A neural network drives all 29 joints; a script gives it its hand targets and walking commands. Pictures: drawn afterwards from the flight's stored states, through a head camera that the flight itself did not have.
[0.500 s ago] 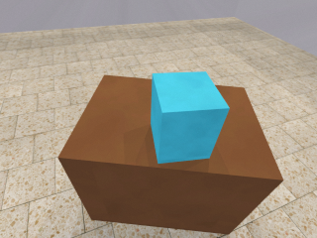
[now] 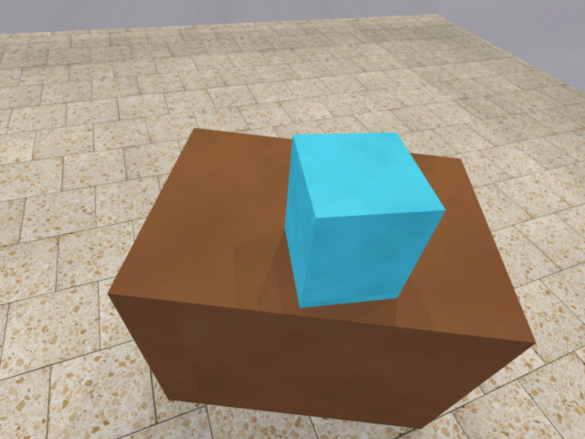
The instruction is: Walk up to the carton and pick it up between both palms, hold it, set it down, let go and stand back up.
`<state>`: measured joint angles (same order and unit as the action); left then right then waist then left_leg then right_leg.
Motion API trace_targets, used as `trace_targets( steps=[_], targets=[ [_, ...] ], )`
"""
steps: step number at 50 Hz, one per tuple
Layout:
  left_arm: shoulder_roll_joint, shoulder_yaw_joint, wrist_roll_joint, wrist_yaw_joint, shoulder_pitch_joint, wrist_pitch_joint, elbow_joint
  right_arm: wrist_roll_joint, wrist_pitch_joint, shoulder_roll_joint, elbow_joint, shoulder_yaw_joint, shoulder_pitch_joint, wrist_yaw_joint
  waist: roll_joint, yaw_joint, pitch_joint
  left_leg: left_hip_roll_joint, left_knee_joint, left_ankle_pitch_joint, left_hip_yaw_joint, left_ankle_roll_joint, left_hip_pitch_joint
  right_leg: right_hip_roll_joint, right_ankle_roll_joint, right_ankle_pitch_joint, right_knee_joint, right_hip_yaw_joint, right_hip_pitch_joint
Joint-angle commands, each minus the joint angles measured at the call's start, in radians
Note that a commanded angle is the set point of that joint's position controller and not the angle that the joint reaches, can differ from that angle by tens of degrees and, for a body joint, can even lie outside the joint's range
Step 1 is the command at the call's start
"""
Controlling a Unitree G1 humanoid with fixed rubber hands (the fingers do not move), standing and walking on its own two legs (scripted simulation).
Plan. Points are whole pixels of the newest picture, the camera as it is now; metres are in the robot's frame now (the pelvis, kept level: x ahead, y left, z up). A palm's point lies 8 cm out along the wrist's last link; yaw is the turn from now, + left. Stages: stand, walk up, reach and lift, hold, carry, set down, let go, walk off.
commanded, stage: stand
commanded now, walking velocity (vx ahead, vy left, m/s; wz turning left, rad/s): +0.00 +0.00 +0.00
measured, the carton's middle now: (347, 220) +0.53 -0.05 +0.00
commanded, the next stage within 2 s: none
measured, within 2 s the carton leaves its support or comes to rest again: neither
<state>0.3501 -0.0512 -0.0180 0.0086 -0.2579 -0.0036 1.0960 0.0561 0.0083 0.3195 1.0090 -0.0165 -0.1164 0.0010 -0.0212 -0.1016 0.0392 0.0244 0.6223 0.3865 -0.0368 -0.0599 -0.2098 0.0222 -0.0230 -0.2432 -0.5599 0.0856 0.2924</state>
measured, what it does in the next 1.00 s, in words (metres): stands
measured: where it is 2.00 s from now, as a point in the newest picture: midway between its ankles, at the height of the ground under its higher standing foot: outside the picture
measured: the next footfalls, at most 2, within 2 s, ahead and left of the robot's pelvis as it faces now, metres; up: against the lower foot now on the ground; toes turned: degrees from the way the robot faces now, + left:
none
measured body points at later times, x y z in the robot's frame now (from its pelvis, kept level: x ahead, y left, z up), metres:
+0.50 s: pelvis +0.00 -0.02 +0.01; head +0.01 -0.01 +0.46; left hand +0.00 +0.26 -0.14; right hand +0.12 -0.30 -0.12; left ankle -0.03 +0.07 -0.73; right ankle +0.04 -0.15 -0.73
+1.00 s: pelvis -0.01 -0.02 +0.01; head -0.01 -0.01 +0.46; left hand -0.02 +0.26 -0.14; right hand +0.09 -0.30 -0.12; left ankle -0.03 +0.07 -0.73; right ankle +0.04 -0.15 -0.73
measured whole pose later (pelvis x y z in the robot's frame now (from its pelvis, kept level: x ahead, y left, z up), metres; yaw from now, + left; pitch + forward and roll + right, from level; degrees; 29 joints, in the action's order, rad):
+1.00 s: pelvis -0.01 -0.02 +0.01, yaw +0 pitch -2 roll +0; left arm 0.32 -0.05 -0.02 0.01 -0.24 -0.01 1.13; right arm 0.06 0.00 0.32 1.04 -0.02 -0.17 0.00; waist -0.02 -0.10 0.02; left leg 0.03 0.52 0.31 -0.04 -0.04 -0.18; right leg 0.02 -0.02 -0.20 -0.52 0.09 0.29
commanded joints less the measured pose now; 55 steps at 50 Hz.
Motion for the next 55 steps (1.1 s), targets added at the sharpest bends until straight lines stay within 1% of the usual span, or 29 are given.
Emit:
trace_targets(
  steps=[1, 2, 4, 6, 9, 10, 13, 14, 15, 18, 19, 20, 22, 23, 24, 25, 27, 28, 29, 32, 34, 36, 38, 43, 45, 48, 50, 51, 55],
  targets=[
    [0.220, 0.070, 0.020, 0.016, 0.073, -0.025, -0.041, -0.062, -0.032, 0.277, -0.029, 0.090, 0.032, 0.011, 0.062, 0.108, -0.051, -0.177, -0.249, -0.523, 0.214, 0.060, 0.139, -0.093, 0.052, 0.241, 0.113, 0.069, -0.054],
    [0.210, 0.068, 0.021, 0.016, 0.049, -0.022, -0.027, -0.066, -0.032, 0.287, -0.022, 0.087, 0.041, 0.014, 0.129, 0.123, -0.066, -0.194, -0.249, -0.563, 0.194, 0.087, 0.170, -0.080, 0.052, 0.224, 0.107, 0.055, -0.037],
    [0.190, 0.062, 0.018, 0.014, 0.073, -0.031, -0.050, -0.061, -0.039, 0.234, -0.005, 0.077, 0.013, 0.020, 0.151, 0.108, -0.088, -0.175, -0.247, -0.687, 0.199, 0.080, 0.172, -0.091, 0.057, 0.250, 0.108, 0.041, -0.087],
    [0.183, 0.058, 0.025, 0.017, 0.047, -0.026, -0.042, -0.063, -0.038, 0.268, 0.005, 0.086, -0.017, 0.025, 0.062, 0.113, -0.097, -0.191, -0.223, -0.762, 0.183, 0.102, 0.177, -0.087, 0.054, 0.273, 0.095, 0.029, -0.102],
    [0.187, 0.063, 0.028, 0.015, 0.089, -0.023, -0.064, -0.065, -0.029, 0.272, -0.006, 0.097, -0.002, 0.036, 0.097, 0.118, -0.142, -0.173, -0.231, -0.793, 0.160, 0.100, 0.214, -0.089, 0.043, 0.309, 0.090, 0.028, -0.097],
    [0.173, 0.063, 0.021, 0.017, 0.088, -0.017, -0.069, -0.070, -0.035, 0.297, -0.013, 0.099, 0.022, 0.033, 0.133, 0.113, -0.104, -0.166, -0.241, -0.726, 0.173, 0.099, 0.182, -0.090, 0.054, 0.296, 0.076, 0.020, -0.096],
    [0.214, 0.078, 0.017, 0.020, 0.069, -0.019, -0.055, -0.068, -0.024, 0.262, -0.007, 0.082, 0.052, 0.022, 0.005, 0.080, -0.098, -0.128, -0.248, -0.425, 0.152, 0.041, 0.127, -0.099, 0.070, 0.284, 0.123, 0.050, -0.154],
    [0.162, 0.068, 0.017, 0.015, 0.061, -0.024, -0.060, -0.058, -0.031, 0.242, -0.036, 0.074, 0.083, 0.025, 0.018, 0.086, -0.147, -0.129, -0.232, -0.445, 0.130, 0.028, 0.135, -0.127, 0.071, 0.371, 0.111, 0.070, -0.172],
    [0.194, 0.072, 0.013, 0.018, 0.048, -0.019, -0.056, -0.062, -0.030, 0.244, -0.020, 0.080, 0.060, 0.025, 0.049, 0.079, -0.082, -0.128, -0.269, -0.455, 0.153, 0.051, 0.111, -0.112, 0.066, 0.335, 0.144, 0.082, -0.152],
    [0.184, 0.070, 0.017, 0.024, 0.067, -0.032, -0.061, -0.061, -0.033, 0.236, -0.008, 0.070, 0.031, 0.022, 0.063, 0.103, -0.082, -0.142, -0.274, -0.406, 0.146, 0.033, 0.111, -0.124, 0.054, 0.333, 0.161, 0.096, -0.145],
    [0.207, 0.070, 0.014, 0.021, 0.103, -0.029, -0.056, -0.063, -0.035, 0.231, 0.005, 0.065, -0.009, 0.016, 0.029, 0.126, -0.096, -0.134, -0.283, -0.416, 0.151, 0.042, 0.145, -0.118, 0.058, 0.287, 0.138, 0.083, -0.121],
    [0.190, 0.075, 0.020, 0.018, 0.064, -0.033, -0.060, -0.067, -0.035, 0.256, 0.002, 0.080, 0.059, 0.014, 0.061, 0.080, -0.139, -0.132, -0.254, -0.334, 0.123, 0.018, 0.161, -0.117, 0.064, 0.285, 0.159, 0.075, -0.154],
    [0.216, 0.073, -0.002, 0.017, 0.079, -0.043, -0.047, -0.060, -0.032, 0.225, -0.003, 0.071, 0.026, 0.009, 0.006, 0.121, -0.180, -0.133, -0.246, -0.405, 0.158, 0.007, 0.161, -0.132, 0.080, 0.361, 0.131, 0.088, -0.172],
    [0.224, 0.083, 0.018, 0.010, 0.078, -0.050, -0.051, -0.064, -0.030, 0.241, -0.007, 0.073, 0.028, 0.010, -0.006, 0.086, -0.139, -0.118, -0.254, -0.358, 0.141, 0.014, 0.144, -0.128, 0.060, 0.324, 0.144, 0.085, -0.172],
    [0.202, 0.068, 0.012, 0.013, 0.078, -0.045, -0.054, -0.064, -0.028, 0.261, -0.004, 0.077, 0.038, 0.008, 0.024, 0.092, -0.115, -0.125, -0.272, -0.313, 0.167, 0.011, 0.109, -0.138, 0.068, 0.286, 0.145, 0.101, -0.156],
    [0.226, 0.075, 0.010, 0.015, 0.071, -0.044, -0.052, -0.061, -0.030, 0.257, -0.007, 0.078, 0.043, 0.011, -0.018, 0.083, -0.066, -0.119, -0.259, -0.288, 0.157, 0.018, 0.095, -0.117, 0.059, 0.291, 0.162, 0.087, -0.133],
    [0.188, 0.072, 0.016, 0.012, 0.061, -0.039, -0.043, -0.065, -0.034, 0.209, -0.018, 0.061, 0.027, 0.015, 0.038, 0.099, -0.083, -0.135, -0.261, -0.321, 0.139, 0.012, 0.120, -0.125, 0.064, 0.254, 0.182, 0.087, -0.129],
    [0.183, 0.064, 0.016, 0.011, 0.066, -0.042, -0.031, -0.066, -0.032, 0.214, -0.011, 0.062, 0.042, 0.017, 0.009, 0.081, -0.082, -0.130, -0.287, -0.284, 0.153, 0.013, 0.087, -0.122, 0.069, 0.214, 0.177, 0.095, -0.147],
    [0.197, 0.056, 0.005, 0.013, 0.073, -0.043, -0.033, -0.054, -0.032, 0.217, 0.001, 0.062, 0.020, 0.014, 0.015, 0.107, -0.058, -0.125, -0.282, -0.250, 0.154, 0.011, 0.090, -0.125, 0.074, 0.212, 0.185, 0.122, -0.126],
    [0.184, 0.061, 0.013, 0.010, 0.085, -0.039, -0.046, -0.065, -0.031, 0.232, -0.004, 0.059, 0.034, 0.012, 0.052, 0.093, -0.026, -0.142, -0.308, -0.176, 0.178, 0.006, 0.059, -0.119, 0.074, 0.140, 0.187, 0.105, -0.102],
    [0.202, 0.065, 0.006, 0.008, 0.115, -0.037, -0.039, -0.055, -0.025, 0.238, 0.002, 0.063, 0.001, 0.012, 0.010, 0.107, -0.044, -0.135, -0.330, -0.150, 0.191, 0.007, 0.039, -0.106, 0.067, 0.061, 0.188, 0.101, -0.122],
    [0.178, 0.066, 0.015, 0.007, 0.088, -0.044, -0.037, -0.060, -0.036, 0.239, 0.005, 0.066, 0.024, 0.010, 0.114, 0.095, -0.016, -0.145, -0.358, -0.199, 0.193, 0.034, 0.065, -0.100, 0.066, 0.144, 0.185, 0.088, -0.086],
    [0.180, 0.058, 0.006, 0.009, 0.134, -0.037, -0.042, -0.063, -0.039, 0.241, -0.024, 0.072, 0.055, 0.007, 0.001, 0.119, -0.077, -0.138, -0.309, -0.234, 0.173, 0.026, 0.074, -0.103, 0.049, 0.200, 0.159, 0.069, -0.141],
    [0.194, 0.059, 0.010, 0.013, 0.063, -0.045, -0.007, -0.066, -0.043, 0.222, -0.003, 0.055, -0.005, 0.008, 0.075, 0.103, -0.058, -0.144, -0.313, -0.236, 0.178, 0.006, 0.081, -0.121, 0.076, 0.174, 0.167, 0.095, -0.113],
    [0.217, 0.067, 0.000, 0.007, 0.107, -0.040, -0.025, -0.050, -0.043, 0.236, 0.008, 0.065, -0.024, 0.006, -0.001, 0.119, -0.033, -0.133, -0.309, -0.205, 0.192, 0.005, 0.061, -0.103, 0.073, 0.138, 0.175, 0.085, -0.118],
    [0.197, 0.064, 0.018, 0.008, 0.042, -0.044, 0.005, -0.069, -0.034, 0.244, 0.007, 0.067, -0.037, 0.004, 0.092, 0.105, -0.025, -0.126, -0.306, -0.227, 0.150, 0.011, 0.066, -0.118, 0.059, 0.164, 0.193, 0.104, -0.113],
    [0.157, 0.045, 0.016, 0.005, 0.073, -0.044, -0.011, -0.060, -0.032, 0.248, 0.004, 0.066, 0.008, 0.008, -0.006, 0.100, -0.048, -0.144, -0.312, -0.235, 0.163, 0.036, 0.072, -0.104, 0.053, 0.197, 0.178, 0.088, -0.116],
    [0.163, 0.051, 0.020, 0.013, 0.049, -0.046, 0.004, -0.063, -0.039, 0.244, 0.004, 0.059, -0.017, 0.004, 0.006, 0.079, -0.016, -0.132, -0.317, -0.271, 0.180, 0.019, 0.040, -0.104, 0.049, 0.197, 0.162, 0.090, -0.132],
    [0.179, 0.059, 0.018, 0.009, 0.083, -0.041, 0.007, -0.059, -0.045, 0.218, -0.001, 0.065, -0.011, 0.011, 0.034, 0.107, -0.062, -0.132, -0.293, -0.287, 0.167, -0.002, 0.095, -0.119, 0.067, 0.181, 0.199, 0.099, -0.122]
  ],
)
